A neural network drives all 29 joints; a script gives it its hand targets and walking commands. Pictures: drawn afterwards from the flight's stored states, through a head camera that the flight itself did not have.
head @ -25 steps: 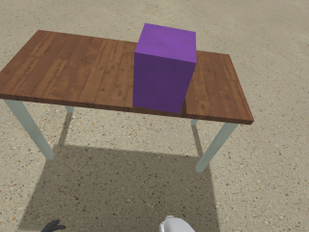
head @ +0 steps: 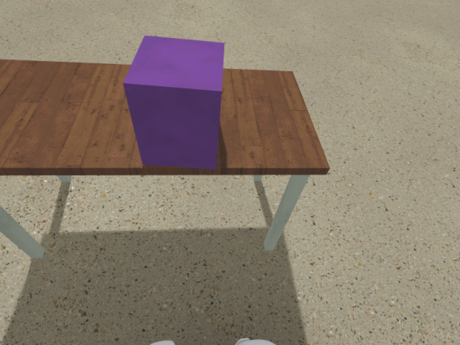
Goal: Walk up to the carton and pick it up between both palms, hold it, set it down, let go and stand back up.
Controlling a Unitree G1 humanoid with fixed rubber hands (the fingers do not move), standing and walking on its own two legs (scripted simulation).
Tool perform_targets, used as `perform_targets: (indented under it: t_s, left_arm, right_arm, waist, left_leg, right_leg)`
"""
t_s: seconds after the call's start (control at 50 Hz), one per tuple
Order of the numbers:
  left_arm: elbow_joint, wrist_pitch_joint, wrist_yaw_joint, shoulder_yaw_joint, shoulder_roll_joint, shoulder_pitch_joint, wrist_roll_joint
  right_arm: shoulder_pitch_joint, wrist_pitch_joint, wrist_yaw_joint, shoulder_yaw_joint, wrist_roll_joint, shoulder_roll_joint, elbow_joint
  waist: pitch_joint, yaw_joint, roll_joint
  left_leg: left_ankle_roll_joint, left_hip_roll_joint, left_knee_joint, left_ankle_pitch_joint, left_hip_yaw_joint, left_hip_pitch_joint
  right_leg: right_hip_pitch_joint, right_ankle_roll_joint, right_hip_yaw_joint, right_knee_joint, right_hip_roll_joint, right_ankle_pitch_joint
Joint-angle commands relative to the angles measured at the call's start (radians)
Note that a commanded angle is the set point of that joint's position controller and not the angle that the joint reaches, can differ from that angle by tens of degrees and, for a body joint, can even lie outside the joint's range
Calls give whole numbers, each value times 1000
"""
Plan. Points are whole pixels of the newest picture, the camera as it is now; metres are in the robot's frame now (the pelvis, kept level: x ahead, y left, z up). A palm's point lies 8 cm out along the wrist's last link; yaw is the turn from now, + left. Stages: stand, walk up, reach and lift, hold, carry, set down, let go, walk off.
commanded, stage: walk up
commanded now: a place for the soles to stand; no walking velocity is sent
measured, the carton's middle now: (182, 105) +0.68 +0.12 +0.01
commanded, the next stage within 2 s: none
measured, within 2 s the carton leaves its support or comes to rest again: neither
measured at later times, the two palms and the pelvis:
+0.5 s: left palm out of the picture +0.08 +0.33 -0.14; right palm out of the picture +0.06 -0.28 -0.06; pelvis +0.02 +0.04 +0.01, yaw +0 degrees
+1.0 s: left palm out of the picture +0.14 +0.32 -0.12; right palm out of the picture +0.13 -0.29 -0.08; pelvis +0.06 +0.02 +0.00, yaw -1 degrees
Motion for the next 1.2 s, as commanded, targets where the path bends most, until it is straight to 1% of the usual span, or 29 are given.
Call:
perform_targets:
  t_s: [0.0, 0.04, 0.06, 0.08, 0.12, 0.14, 0.16, 0.18, 0.22, 0.26, 0.34, 0.38, 0.42, 0.44, 0.5, 0.54, 0.58, 0.62, 0.64, 0.68, 0.76, 0.82, 0.84, 0.86, 0.88, 0.92, 1.04, 1.16, 1.18]
  left_arm:
    - [-69, -27, 11, 131, 253, 2, 44]
    - [-75, -17, 3, 119, 236, -4, 45]
    - [-98, -4, -3, 126, 253, -54, 55]
    - [-87, 5, -6, 110, 206, -99, 38]
    - [-87, 5, -2, 84, 96, -73, 17]
    - [-57, 3, 4, 105, 182, -41, 37]
    - [-52, 11, -6, 131, 239, -34, 49]
    - [-33, 9, -12, 121, 229, -28, 43]
    - [4, 6, -15, 124, 206, 41, 24]
    - [-13, -7, -19, 103, 167, 23, 33]
    - [-2, -24, -4, 81, 150, -41, 29]
    - [-19, -24, 1, 82, 185, -71, 40]
    - [-6, -37, 1, 92, 179, -77, 38]
    - [10, -50, 1, 80, 179, -45, 26]
    - [49, -53, 14, 81, 157, 19, 22]
    - [67, -63, 22, 84, 157, 59, 31]
    - [67, -77, 39, 98, 248, 48, 32]
    - [45, -67, 43, 123, 326, 75, 31]
    - [50, -72, 42, 113, 303, 42, 34]
    - [31, -65, 36, 95, 235, -29, 34]
    - [51, -63, 39, 82, 227, -46, 26]
    - [25, -36, 38, 74, 213, -59, 17]
    - [25, -43, 38, 62, 180, -94, 4]
    - [0, -49, 39, 60, 144, -143, 3]
    - [22, -45, 34, 58, 114, -121, -3]
    - [69, -42, 41, 52, 146, -58, -4]
    - [93, -56, 37, 69, 216, -103, 24]
    - [105, -50, 33, 52, 185, -153, 12]
    - [118, -49, 35, 43, 166, -152, 12]
  right_arm:
    - [43, -35, 1, -50, -19, -257, -42]
    - [78, -55, -4, -48, -17, -268, -25]
    - [198, -62, -8, -65, -8, -265, 16]
    - [260, -62, -8, -67, -17, -255, 30]
    - [191, -74, -23, -99, -48, -361, 6]
    - [49, -75, -35, -117, -46, -431, -44]
    - [16, -80, -40, -118, -36, -440, -64]
    - [-20, -94, -45, -90, -37, -379, -82]
    - [-41, -98, -34, -65, -41, -321, -74]
    - [36, -93, -20, -70, -48, -311, -86]
    - [132, -83, -5, -76, -39, -340, -79]
    - [125, -75, -7, -89, -34, -347, -78]
    - [106, -77, 2, -74, -29, -326, -70]
    - [70, -69, 4, -72, -25, -322, -76]
    - [-17, -60, 2, -61, -24, -289, -83]
    - [-52, -57, 0, -46, -12, -269, -89]
    - [-79, -51, 4, -11, 1, -177, -97]
    - [-92, -34, 0, -40, -11, -249, -90]
    - [-77, -34, 3, -39, -19, -250, -86]
    - [-38, -53, 5, -39, -14, -253, -40]
    - [-45, -55, 9, -31, -3, -215, -13]
    - [-25, -63, -5, -31, -9, -202, -2]
    - [9, -71, -9, -43, -13, -239, 25]
    - [-3, -84, -19, -51, -29, -281, 13]
    - [-52, -86, -22, -55, -26, -312, 11]
    - [-152, -78, -9, -47, -18, -304, -14]
    - [-85, -68, -7, -33, -14, -245, -19]
    - [-140, -68, -11, -28, -9, -280, -11]
    - [-163, -63, -3, -25, -15, -272, -3]
  waist:
    - [-90, 30, 30]
    - [-84, 30, -10]
    - [-176, -21, -28]
    - [-159, -66, 20]
    - [-119, -57, 438]
    - [-93, -17, 273]
    - [-108, 13, 241]
    - [-46, 20, 142]
    - [-32, 42, 212]
    - [-63, 4, 224]
    - [-81, -53, 296]
    - [-114, -83, 228]
    - [-81, -70, 286]
    - [-90, -46, 320]
    - [-143, -3, 272]
    - [-188, 25, 221]
    - [-177, 29, -21]
    - [-116, 58, -15]
    - [-64, 42, -34]
    - [-52, 19, -33]
    - [-101, 3, -57]
    - [-155, -15, 10]
    - [-228, -43, 13]
    - [-285, -51, 138]
    - [-275, -14, 163]
    - [-269, 21, 200]
    - [-276, -12, 130]
    - [-222, -1, 119]
    - [-222, 1, 213]
  left_leg:
    - [59, -28, -216, -160, -79, -82]
    - [77, -37, -296, -124, -61, -18]
    - [82, -61, -433, -82, -25, 147]
    - [98, -75, -580, 56, 0, 323]
    - [165, 262, -814, -228, -485, 359]
    - [248, 389, -797, -232, -562, 244]
    - [295, 404, -786, -387, -588, 118]
    - [265, 364, -783, -323, -496, 73]
    - [185, 221, -747, -189, -326, 102]
    - [194, 161, -693, -34, -247, 179]
    - [216, 186, -679, 93, -243, 253]
    - [244, 223, -645, 41, -300, 308]
    - [257, 260, -623, 183, -304, 231]
    - [229, 182, -596, 208, -194, 141]
    - [183, 150, -541, 203, -132, 71]
    - [143, 118, -374, 311, -67, 2]
    - [51, -27, -191, 62, 30, -120]
    - [68, -63, -43, -204, -71, -282]
    - [68, -28, -33, -158, -93, -291]
    - [71, -24, -138, -112, -84, -215]
    - [48, -65, -329, -61, -28, -33]
    - [58, -90, -583, 114, -7, 144]
    - [71, -13, -561, 269, -83, 262]
    - [104, 116, -576, 445, -207, 339]
    - [161, 224, -612, 385, -305, 308]
    - [207, 244, -543, 439, -213, 249]
    - [70, 55, -437, 498, -52, 177]
    - [109, 124, -519, 313, -131, 108]
    - [97, 93, -526, 256, -101, 115]
  right_leg:
    - [83, -93, 435, -352, -310, -442]
    - [37, -124, 439, -336, -305, -414]
    - [-18, -127, 341, -268, -280, -424]
    - [-183, -43, 236, -229, -221, -431]
    - [-424, 43, 83, 270, 19, -321]
    - [-404, 69, 65, 401, -24, -291]
    - [-317, 51, 147, 516, -94, -298]
    - [-311, 47, 133, 496, -96, -249]
    - [-265, 59, 140, 420, -92, -210]
    - [-261, 74, 49, 328, -101, -209]
    - [-299, 63, -2, 260, -137, -196]
    - [-288, 69, -39, 185, -166, -250]
    - [-246, 61, -33, 197, -182, -263]
    - [-155, 59, -71, 151, -173, -242]
    - [-5, 36, -130, 44, -140, -146]
    - [151, 27, -62, -98, -138, -29]
    - [159, -62, 359, -256, -349, -40]
    - [163, -166, 605, -340, -449, -410]
    - [139, -174, 554, -349, -459, -486]
    - [107, -154, 431, -311, -359, -274]
    - [130, -124, 275, -177, -330, 202]
    - [48, -84, 201, -84, -289, 143]
    - [0, -40, 159, -27, -246, 179]
    - [-64, 3, 73, 69, -198, 183]
    - [-78, 45, 27, 99, -158, 16]
    - [-38, 34, 6, 67, -179, -195]
    - [108, -24, 88, 15, -254, 390]
    - [89, 7, 69, -21, -233, 139]
    - [66, 0, 89, -52, -222, 86]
